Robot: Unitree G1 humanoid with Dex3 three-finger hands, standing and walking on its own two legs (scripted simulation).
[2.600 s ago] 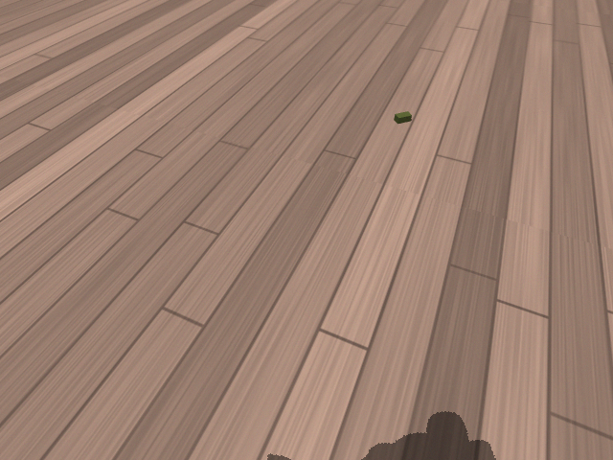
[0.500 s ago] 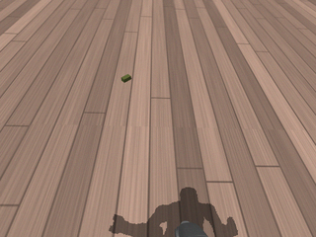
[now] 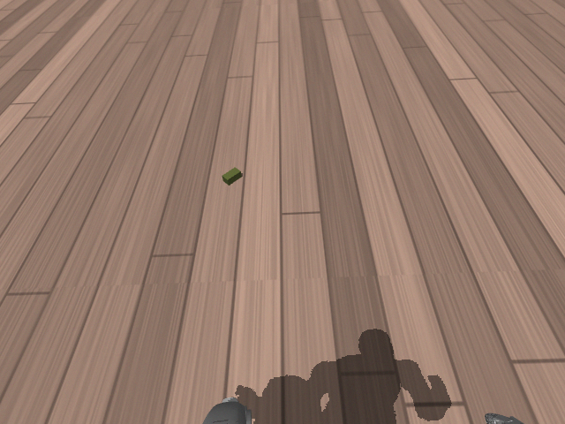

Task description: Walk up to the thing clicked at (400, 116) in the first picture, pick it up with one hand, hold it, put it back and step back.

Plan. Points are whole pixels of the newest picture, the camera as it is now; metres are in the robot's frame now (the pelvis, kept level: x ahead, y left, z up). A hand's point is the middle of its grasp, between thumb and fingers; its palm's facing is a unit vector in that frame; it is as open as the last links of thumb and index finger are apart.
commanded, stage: walk up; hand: left
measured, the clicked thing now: (232, 176) +1.36 +0.31 -0.75
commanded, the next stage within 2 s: none
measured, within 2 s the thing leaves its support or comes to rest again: neither
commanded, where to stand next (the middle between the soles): +0.94 +0.07 m, yaw +2 degrees
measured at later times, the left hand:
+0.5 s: hand (135, 315) +0.34 +0.31 -0.14, palm faces -0.08 -0.92 -0.37, open 7.4 cm
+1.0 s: hand (145, 259) +0.48 +0.33 -0.16, palm faces +0.03 -0.92 -0.38, open 7.4 cm
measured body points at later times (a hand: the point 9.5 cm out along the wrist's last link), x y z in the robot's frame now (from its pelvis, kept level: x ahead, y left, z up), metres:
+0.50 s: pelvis +0.25 +0.03 -0.01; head +0.27 +0.03 +0.44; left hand +0.34 +0.36 -0.11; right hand +0.29 -0.29 -0.12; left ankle +0.22 +0.16 -0.74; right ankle +0.37 -0.12 -0.72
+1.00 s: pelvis +0.47 +0.05 -0.02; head +0.48 +0.06 +0.43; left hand +0.48 +0.38 -0.14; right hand +0.57 -0.28 -0.11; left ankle +0.56 +0.17 -0.74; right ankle +0.40 -0.11 -0.73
